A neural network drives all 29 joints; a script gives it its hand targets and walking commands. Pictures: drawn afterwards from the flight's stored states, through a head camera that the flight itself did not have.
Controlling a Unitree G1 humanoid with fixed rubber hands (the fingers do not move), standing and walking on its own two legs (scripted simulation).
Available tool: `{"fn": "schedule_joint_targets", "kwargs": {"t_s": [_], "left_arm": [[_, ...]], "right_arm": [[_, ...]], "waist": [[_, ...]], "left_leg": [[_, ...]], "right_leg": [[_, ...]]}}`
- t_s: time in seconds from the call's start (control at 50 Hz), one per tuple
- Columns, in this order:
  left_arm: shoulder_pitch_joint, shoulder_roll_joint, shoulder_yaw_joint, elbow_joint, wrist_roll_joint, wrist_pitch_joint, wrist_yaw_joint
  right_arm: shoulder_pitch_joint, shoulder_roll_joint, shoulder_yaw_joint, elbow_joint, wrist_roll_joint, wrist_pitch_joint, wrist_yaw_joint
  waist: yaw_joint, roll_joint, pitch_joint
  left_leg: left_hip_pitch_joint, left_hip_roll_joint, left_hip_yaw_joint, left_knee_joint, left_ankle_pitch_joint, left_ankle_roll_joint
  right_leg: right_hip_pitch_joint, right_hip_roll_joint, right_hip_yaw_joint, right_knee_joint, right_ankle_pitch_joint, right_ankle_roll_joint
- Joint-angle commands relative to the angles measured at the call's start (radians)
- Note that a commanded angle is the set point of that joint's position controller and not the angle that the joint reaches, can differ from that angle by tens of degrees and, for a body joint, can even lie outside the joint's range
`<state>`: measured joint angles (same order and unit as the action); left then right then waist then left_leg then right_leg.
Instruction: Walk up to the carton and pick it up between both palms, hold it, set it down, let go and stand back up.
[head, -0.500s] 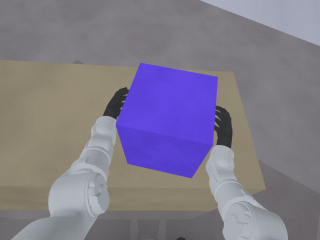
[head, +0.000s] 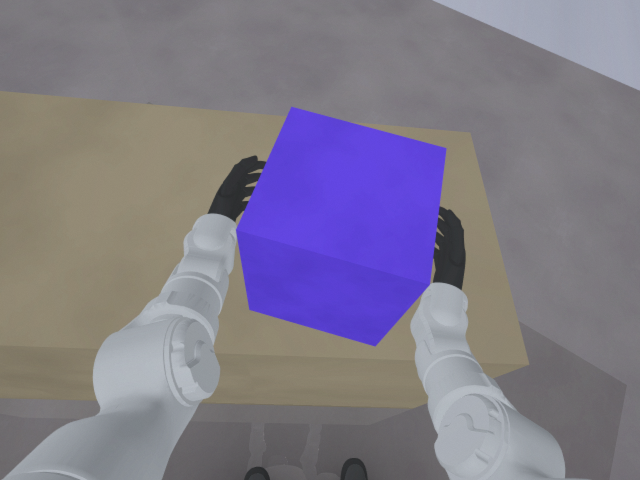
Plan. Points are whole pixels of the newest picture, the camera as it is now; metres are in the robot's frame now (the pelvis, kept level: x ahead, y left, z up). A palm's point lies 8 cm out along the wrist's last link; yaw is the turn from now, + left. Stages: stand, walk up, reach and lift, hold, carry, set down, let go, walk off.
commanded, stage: set down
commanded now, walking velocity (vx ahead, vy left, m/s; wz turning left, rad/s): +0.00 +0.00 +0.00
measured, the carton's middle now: (337, 237) +0.43 -0.03 -0.03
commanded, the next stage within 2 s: none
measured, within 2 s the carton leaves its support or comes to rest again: neither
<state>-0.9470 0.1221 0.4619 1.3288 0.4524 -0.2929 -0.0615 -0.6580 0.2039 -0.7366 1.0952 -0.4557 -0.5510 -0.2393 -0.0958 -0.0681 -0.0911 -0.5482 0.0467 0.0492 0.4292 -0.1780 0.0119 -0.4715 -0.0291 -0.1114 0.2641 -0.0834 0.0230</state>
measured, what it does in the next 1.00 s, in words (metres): stands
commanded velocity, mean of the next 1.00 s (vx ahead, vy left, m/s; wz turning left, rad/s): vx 0.00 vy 0.00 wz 0.00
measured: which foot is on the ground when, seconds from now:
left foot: down 0.00-1.00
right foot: down 0.00-1.00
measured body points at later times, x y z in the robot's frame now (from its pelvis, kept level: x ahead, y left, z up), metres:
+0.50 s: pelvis +0.00 -0.01 +0.00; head +0.11 +0.03 +0.44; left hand +0.46 +0.12 +0.01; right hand +0.37 -0.17 +0.00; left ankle +0.00 +0.10 -0.74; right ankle +0.00 -0.14 -0.74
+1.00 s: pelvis +0.00 +0.00 -0.01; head +0.10 +0.05 +0.43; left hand +0.46 +0.13 +0.01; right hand +0.37 -0.17 +0.00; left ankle +0.00 +0.10 -0.74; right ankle +0.00 -0.14 -0.74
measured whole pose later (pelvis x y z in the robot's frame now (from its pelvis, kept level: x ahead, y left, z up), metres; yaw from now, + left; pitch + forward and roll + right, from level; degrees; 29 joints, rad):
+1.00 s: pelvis +0.00 +0.00 -0.01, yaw +0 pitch +17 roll -3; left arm -0.92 0.09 0.58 1.25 0.55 -0.29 -0.09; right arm -0.69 0.20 -0.81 1.15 -0.51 -0.62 -0.23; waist -0.10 -0.05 -0.09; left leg -0.61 0.06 0.03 0.54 -0.23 0.01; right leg -0.52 -0.02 -0.12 0.37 -0.14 0.02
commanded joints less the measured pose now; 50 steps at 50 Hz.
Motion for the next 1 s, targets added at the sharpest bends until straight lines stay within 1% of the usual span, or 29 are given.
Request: {"fn": "schedule_joint_targets", "kwargs": {"t_s": [0.0, 0.02, 0.04, 0.1, 0.14, 0.18, 0.22, 0.24, 0.26, 0.3, 0.36, 0.38, 0.4, 0.46, 0.48, 0.5, 0.52, 0.56, 0.6, 0.68, 0.72, 0.74, 0.76, 0.8, 0.82, 0.84, 0.86, 0.88, 0.98], "left_arm": [[-0.378, -0.589, -0.144, 0.048, 0.071, -0.056, -0.113], [-0.37, -0.597, -0.146, 0.041, 0.072, -0.057, -0.111], [-0.373, -0.595, -0.143, 0.042, 0.074, -0.058, -0.108], [-0.34, -0.609, -0.145, 0.048, 0.084, -0.063, -0.104], [-0.343, -0.595, -0.14, 0.055, 0.079, -0.062, -0.103], [-0.31, -0.59, -0.128, 0.062, 0.089, -0.058, -0.106], [-0.313, -0.586, -0.128, 0.043, 0.091, -0.061, -0.109], [-0.307, -0.589, -0.131, 0.051, 0.086, -0.06, -0.113], [-0.312, -0.583, -0.118, 0.053, 0.093, -0.06, -0.115], [-0.303, -0.575, -0.105, 0.053, 0.106, -0.054, -0.12], [-0.303, -0.555, -0.082, 0.05, 0.112, -0.045, -0.128], [-0.3, -0.55, -0.073, 0.036, 0.119, -0.044, -0.131], [-0.299, -0.557, -0.077, 0.032, 0.119, -0.041, -0.134], [-0.302, -0.556, -0.079, 0.009, 0.125, -0.028, -0.137], [-0.303, -0.559, -0.076, 0.009, 0.127, -0.026, -0.136], [-0.299, -0.554, -0.069, 0.011, 0.136, -0.021, -0.135], [-0.325, -0.556, -0.066, 0.011, 0.136, -0.017, -0.133], [-0.325, -0.562, -0.068, -0.001, 0.136, -0.017, -0.129], [-0.298, -0.551, -0.049, 0.015, 0.158, -0.01, -0.126], [-0.31, -0.535, -0.04, 0.002, 0.16, 0.002, -0.127], [-0.313, -0.538, -0.043, 0.0, 0.16, 0.003, -0.125], [-0.31, -0.527, -0.036, 0.003, 0.162, 0.004, -0.124], [-0.322, -0.534, -0.047, -0.002, 0.154, 0.0, -0.122], [-0.317, -0.537, -0.041, 0.005, 0.154, -0.009, -0.118], [-0.317, -0.544, -0.046, 0.003, 0.16, -0.011, -0.114], [-0.301, -0.534, -0.032, 0.011, 0.163, -0.013, -0.113], [-0.301, -0.523, -0.04, 0.013, 0.158, -0.012, -0.114], [-0.282, -0.518, -0.033, 0.025, 0.163, -0.008, -0.114], [-0.296, -0.467, -0.016, 0.028, 0.158, -0.014, -0.105]], "right_arm": [[-0.458, 0.509, 0.286, 0.117, -0.123, -0.025, 0.127], [-0.457, 0.51, 0.285, 0.126, -0.123, -0.031, 0.127], [-0.469, 0.504, 0.286, 0.121, -0.12, -0.039, 0.13], [-0.448, 0.489, 0.273, 0.154, -0.121, -0.056, 0.133], [-0.467, 0.478, 0.264, 0.151, -0.125, -0.063, 0.134], [-0.43, 0.48, 0.266, 0.167, -0.129, -0.056, 0.131], [-0.421, 0.49, 0.273, 0.157, -0.126, -0.056, 0.129], [-0.419, 0.494, 0.28, 0.15, -0.128, -0.058, 0.125], [-0.413, 0.495, 0.284, 0.16, -0.123, -0.058, 0.125], [-0.393, 0.492, 0.273, 0.166, -0.134, -0.048, 0.121], [-0.375, 0.51, 0.279, 0.148, -0.143, -0.037, 0.113], [-0.354, 0.515, 0.277, 0.158, -0.146, -0.031, 0.111], [-0.349, 0.522, 0.267, 0.161, -0.156, -0.032, 0.105], [-0.344, 0.517, 0.265, 0.163, -0.152, -0.04, 0.101], [-0.34, 0.519, 0.26, 0.173, -0.156, -0.041, 0.101], [-0.338, 0.51, 0.248, 0.183, -0.158, -0.04, 0.103], [-0.36, 0.514, 0.223, 0.178, -0.172, -0.036, 0.104], [-0.358, 0.516, 0.202, 0.175, -0.188, -0.041, 0.103], [-0.346, 0.506, 0.203, 0.187, -0.185, -0.043, 0.106], [-0.353, 0.503, 0.195, 0.183, -0.188, -0.031, 0.11], [-0.341, 0.503, 0.193, 0.196, -0.181, -0.03, 0.114], [-0.344, 0.5, 0.195, 0.197, -0.178, -0.027, 0.118], [-0.358, 0.503, 0.185, 0.189, -0.184, -0.028, 0.119], [-0.355, 0.501, 0.183, 0.191, -0.192, -0.035, 0.123], [-0.349, 0.498, 0.169, 0.213, -0.196, -0.036, 0.124], [-0.339, 0.497, 0.176, 0.218, -0.192, -0.037, 0.125], [-0.337, 0.491, 0.173, 0.22, -0.19, -0.036, 0.125], [-0.331, 0.483, 0.178, 0.225, -0.187, -0.039, 0.126], [-0.328, 0.439, 0.146, 0.234, -0.197, -0.022, 0.128]], "waist": [[0.01, 0.198, -0.457], [0.008, 0.205, -0.449], [0.018, 0.213, -0.459], [0.01, 0.228, -0.45], [0.01, 0.214, -0.43], [0.001, 0.205, -0.397], [0.004, 0.205, -0.398], [-0.004, 0.181, -0.399], [0.007, 0.185, -0.401], [-0.004, 0.167, -0.367], [-0.004, 0.125, -0.355], [0.001, 0.129, -0.348], [-0.017, 0.116, -0.344], [-0.005, 0.141, -0.362], [-0.01, 0.14, -0.362], [-0.001, 0.156, -0.351], [-0.011, 0.148, -0.343], [-0.017, 0.147, -0.356], [0.0, 0.163, -0.334], [0.003, 0.163, -0.305], [-0.009, 0.176, -0.307], [0.0, 0.179, -0.308], [-0.014, 0.17, -0.329], [-0.008, 0.173, -0.342], [-0.018, 0.187, -0.349], [-0.008, 0.177, -0.341], [-0.017, 0.17, -0.328], [-0.007, 0.178, -0.323], [-0.01, 0.179, -0.297]], "left_leg": [[0.287, -0.024, 0.015, 0.015, 0.303, -0.077], [0.304, -0.021, 0.01, 0.021, 0.335, -0.086], [0.308, -0.023, 0.009, 0.03, 0.351, -0.089], [0.342, -0.013, -0.005, 0.045, 0.41, -0.103], [0.339, -0.014, -0.007, 0.056, 0.434, -0.103], [0.324, -0.021, -0.002, 0.05, 0.415, -0.094], [0.287, -0.025, 0.0, 0.043, 0.387, -0.089], [0.281, -0.029, 0.004, 0.041, 0.377, -0.081], [0.27, -0.029, 0.006, 0.037, 0.374, -0.08], [0.247, -0.03, 0.007, 0.017, 0.305, -0.067], [0.196, -0.039, 0.016, 0.0, 0.221, -0.041], [0.178, -0.041, 0.019, -0.008, 0.19, -0.035], [0.172, -0.041, 0.018, -0.006, 0.183, -0.035], [0.178, -0.036, 0.017, 0.007, 0.201, -0.044], [0.185, -0.032, 0.014, 0.012, 0.206, -0.044], [0.186, -0.03, 0.012, 0.016, 0.197, -0.047], [0.173, -0.029, 0.01, 0.018, 0.152, -0.042], [0.176, -0.028, 0.011, 0.025, 0.148, -0.041], [0.165, -0.029, 0.014, 0.038, 0.143, -0.04], [0.133, -0.032, 0.015, 0.032, 0.097, -0.036], [0.161, -0.031, 0.011, 0.047, 0.132, -0.046], [0.156, -0.033, 0.013, 0.052, 0.128, -0.043], [0.156, -0.032, 0.01, 0.055, 0.134, -0.043], [0.16, -0.029, 0.008, 0.062, 0.139, -0.044], [0.179, -0.025, 0.001, 0.071, 0.173, -0.055], [0.185, -0.027, 0.006, 0.078, 0.18, -0.051], [0.186, -0.027, 0.002, 0.081, 0.184, -0.051], [0.199, -0.026, 0.003, 0.081, 0.211, -0.056], [0.173, -0.023, -0.005, 0.072, 0.14, -0.045]], "right_leg": [[0.208, 0.057, -0.029, 0.039, 0.233, -0.048], [0.191, 0.064, -0.036, 0.039, 0.231, -0.048], [0.178, 0.067, -0.035, 0.038, 0.222, -0.052], [0.141, 0.076, -0.046, 0.039, 0.223, -0.058], [0.135, 0.08, -0.044, 0.034, 0.217, -0.06], [0.154, 0.074, -0.036, 0.031, 0.23, -0.057], [0.177, 0.067, -0.031, 0.042, 0.246, -0.052], [0.189, 0.066, -0.025, 0.04, 0.257, -0.047], [0.201, 0.063, -0.025, 0.045, 0.257, -0.049], [0.208, 0.058, -0.022, 0.038, 0.223, -0.045], [0.238, 0.044, -0.01, 0.045, 0.227, -0.03], [0.247, 0.038, -0.005, 0.052, 0.222, -0.027], [0.248, 0.036, -0.008, 0.055, 0.233, -0.021], [0.22, 0.042, -0.014, 0.058, 0.209, -0.029], [0.204, 0.046, -0.018, 0.06, 0.202, -0.029], [0.179, 0.048, -0.021, 0.061, 0.169, -0.035], [0.151, 0.049, -0.024, 0.061, 0.113, -0.031], [0.139, 0.05, -0.027, 0.066, 0.117, -0.03], [0.137, 0.053, -0.022, 0.072, 0.099, -0.038], [0.138, 0.051, -0.025, 0.086, 0.073, -0.03], [0.117, 0.052, -0.028, 0.088, 0.081, -0.029], [0.113, 0.052, -0.022, 0.091, 0.07, -0.032], [0.107, 0.052, -0.023, 0.095, 0.078, -0.031], [0.094, 0.055, -0.026, 0.1, 0.076, -0.032], [0.072, 0.059, -0.034, 0.106, 0.092, -0.034], [0.077, 0.06, -0.031, 0.101, 0.09, -0.035], [0.077, 0.061, -0.031, 0.105, 0.091, -0.031], [0.076, 0.063, -0.035, 0.101, 0.101, -0.033], [0.059, 0.061, -0.026, 0.113, 0.038, -0.032]]}}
